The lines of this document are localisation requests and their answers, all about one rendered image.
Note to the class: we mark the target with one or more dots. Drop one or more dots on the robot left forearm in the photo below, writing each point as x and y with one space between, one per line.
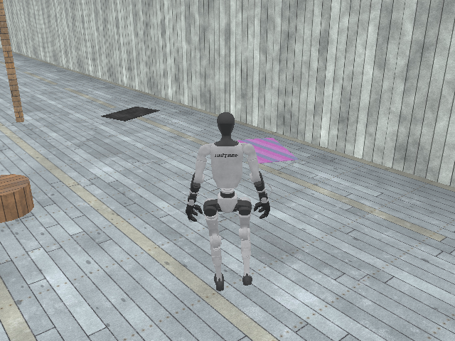
193 193

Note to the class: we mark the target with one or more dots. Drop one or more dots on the robot right forearm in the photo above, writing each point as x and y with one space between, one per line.
261 191

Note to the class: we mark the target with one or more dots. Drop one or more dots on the robot right hand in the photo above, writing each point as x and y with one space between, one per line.
264 207

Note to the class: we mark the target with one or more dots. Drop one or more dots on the robot left hand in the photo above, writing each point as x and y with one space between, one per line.
190 211

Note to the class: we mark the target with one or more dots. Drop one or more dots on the robot right upper arm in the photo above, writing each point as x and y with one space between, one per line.
249 150

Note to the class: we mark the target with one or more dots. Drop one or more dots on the robot right thigh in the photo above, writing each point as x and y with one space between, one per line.
244 207

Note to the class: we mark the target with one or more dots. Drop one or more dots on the robot left upper arm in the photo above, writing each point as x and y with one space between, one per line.
201 160

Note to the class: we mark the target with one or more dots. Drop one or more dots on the humanoid robot torso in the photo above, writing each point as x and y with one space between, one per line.
226 162

